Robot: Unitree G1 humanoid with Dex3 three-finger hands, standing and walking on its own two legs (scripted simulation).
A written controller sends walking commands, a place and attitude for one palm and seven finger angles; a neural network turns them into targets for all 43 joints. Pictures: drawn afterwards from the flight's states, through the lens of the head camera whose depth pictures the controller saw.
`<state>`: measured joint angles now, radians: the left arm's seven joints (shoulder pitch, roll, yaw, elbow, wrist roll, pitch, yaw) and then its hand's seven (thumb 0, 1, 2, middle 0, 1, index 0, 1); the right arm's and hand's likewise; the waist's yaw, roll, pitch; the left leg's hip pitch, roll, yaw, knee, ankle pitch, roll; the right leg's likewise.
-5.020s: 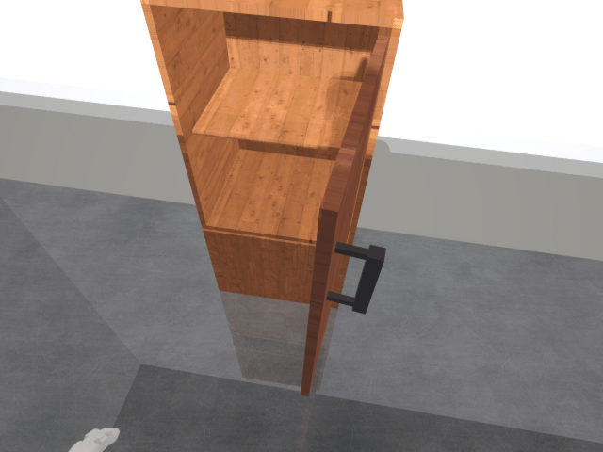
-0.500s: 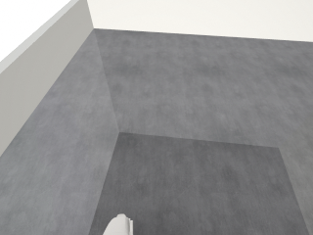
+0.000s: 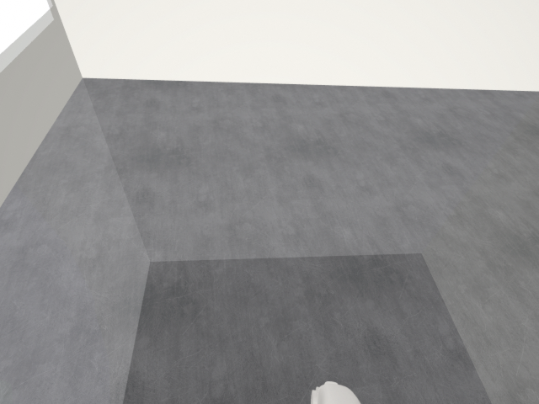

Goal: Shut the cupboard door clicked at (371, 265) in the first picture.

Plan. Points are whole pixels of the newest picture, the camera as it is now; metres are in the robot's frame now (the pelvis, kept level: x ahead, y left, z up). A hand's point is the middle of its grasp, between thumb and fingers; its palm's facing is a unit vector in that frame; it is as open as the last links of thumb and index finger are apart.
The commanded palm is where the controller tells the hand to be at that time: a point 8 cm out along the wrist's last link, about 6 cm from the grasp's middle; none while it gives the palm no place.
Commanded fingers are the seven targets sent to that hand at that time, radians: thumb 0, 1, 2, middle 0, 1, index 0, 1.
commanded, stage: walk around to get in front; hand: left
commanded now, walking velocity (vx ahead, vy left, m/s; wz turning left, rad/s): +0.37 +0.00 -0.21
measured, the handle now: out of the picture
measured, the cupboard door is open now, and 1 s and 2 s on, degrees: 83 83 83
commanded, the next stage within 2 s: walk to a spot facing it in 1.40 s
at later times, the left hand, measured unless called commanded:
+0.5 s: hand (216, 319) +0.31 +0.11 -0.17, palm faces +0.02 -0.98 -0.22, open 7.0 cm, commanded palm none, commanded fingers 0.00 0.90 0.90 -0.20 -0.30 -0.20 -0.30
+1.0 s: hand (201, 273) +0.42 +0.17 -0.19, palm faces +0.01 -0.99 -0.14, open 7.4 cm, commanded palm none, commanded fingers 0.00 0.90 0.90 -0.20 -0.30 -0.20 -0.30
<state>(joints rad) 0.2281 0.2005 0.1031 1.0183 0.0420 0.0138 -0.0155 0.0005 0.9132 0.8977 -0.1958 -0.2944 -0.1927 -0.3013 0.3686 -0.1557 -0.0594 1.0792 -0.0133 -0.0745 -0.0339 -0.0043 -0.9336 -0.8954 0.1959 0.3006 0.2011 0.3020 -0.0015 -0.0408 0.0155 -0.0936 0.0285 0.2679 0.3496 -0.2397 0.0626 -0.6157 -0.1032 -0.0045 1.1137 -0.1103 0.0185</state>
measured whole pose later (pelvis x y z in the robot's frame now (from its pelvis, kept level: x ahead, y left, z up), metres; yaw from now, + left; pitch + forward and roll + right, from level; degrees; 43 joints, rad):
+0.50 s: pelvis +0.22 -0.07 -0.01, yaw -3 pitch -1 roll -1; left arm 0.21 0.17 0.09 1.03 0.02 -0.09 0.02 -0.05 0.96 0.90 -0.20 -0.30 -0.20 -0.30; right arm 0.34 -0.12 -0.07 1.09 -0.02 -0.02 -0.01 0.01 -0.91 -0.90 0.19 0.30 0.20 0.30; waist -0.03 0.02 0.00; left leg -0.54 0.17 0.07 1.16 -0.26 -0.02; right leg -0.18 0.02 -0.19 0.43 -0.23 -0.08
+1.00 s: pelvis +0.44 -0.01 -0.01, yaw -5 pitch -3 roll -1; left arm 0.34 0.16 0.08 1.12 0.04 -0.01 0.00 0.01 0.91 0.90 -0.20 -0.30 -0.20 -0.30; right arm 0.21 -0.15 -0.07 1.01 -0.01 -0.08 -0.03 -0.03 -0.97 -0.89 0.20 0.30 0.21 0.30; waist 0.02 -0.03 0.06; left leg -0.20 0.05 0.22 0.47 -0.23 0.06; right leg -0.50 -0.11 -0.05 1.20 -0.26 0.00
